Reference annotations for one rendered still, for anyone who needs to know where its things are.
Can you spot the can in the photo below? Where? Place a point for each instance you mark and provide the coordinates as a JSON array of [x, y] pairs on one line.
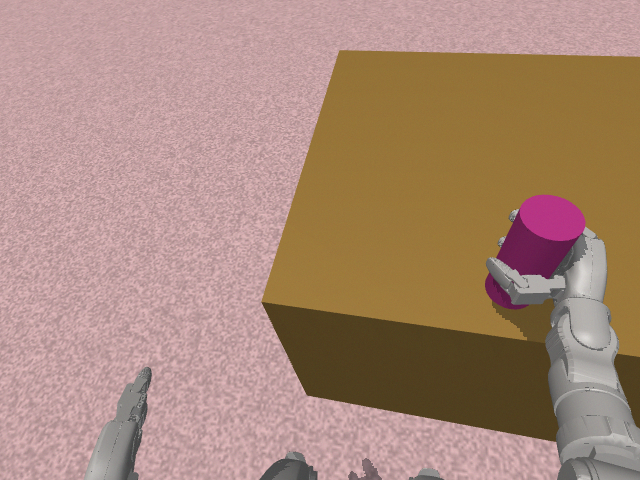
[[544, 230]]

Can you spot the right robot arm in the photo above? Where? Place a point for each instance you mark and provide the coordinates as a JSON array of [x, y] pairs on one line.
[[597, 437]]

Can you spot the right robot hand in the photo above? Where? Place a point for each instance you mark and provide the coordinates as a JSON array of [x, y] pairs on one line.
[[582, 273]]

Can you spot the left robot hand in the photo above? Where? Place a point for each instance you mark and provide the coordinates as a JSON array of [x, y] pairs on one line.
[[113, 457]]

